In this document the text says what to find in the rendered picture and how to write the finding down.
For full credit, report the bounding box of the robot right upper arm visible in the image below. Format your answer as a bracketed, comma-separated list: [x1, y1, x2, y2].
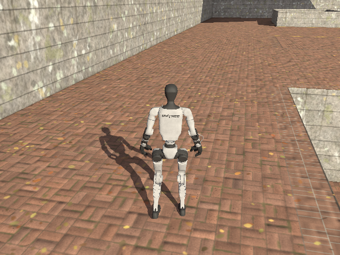
[182, 107, 197, 136]

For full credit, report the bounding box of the robot left hand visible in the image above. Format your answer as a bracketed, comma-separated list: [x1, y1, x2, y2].
[140, 145, 152, 155]

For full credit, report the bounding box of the robot left upper arm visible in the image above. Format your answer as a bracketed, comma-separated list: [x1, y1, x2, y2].
[145, 107, 160, 135]

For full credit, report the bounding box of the right robot forearm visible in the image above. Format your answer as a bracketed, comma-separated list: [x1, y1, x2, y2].
[191, 128, 201, 147]

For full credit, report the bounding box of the robot right foot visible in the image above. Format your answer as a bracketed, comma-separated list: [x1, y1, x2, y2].
[178, 203, 186, 216]

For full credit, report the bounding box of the left robot forearm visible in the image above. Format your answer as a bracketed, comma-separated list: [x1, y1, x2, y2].
[141, 128, 150, 147]

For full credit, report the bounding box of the robot right hand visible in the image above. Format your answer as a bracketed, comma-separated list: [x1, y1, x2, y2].
[190, 146, 202, 157]

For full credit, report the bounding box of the right robot thigh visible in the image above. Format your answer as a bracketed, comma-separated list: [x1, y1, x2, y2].
[177, 148, 188, 184]

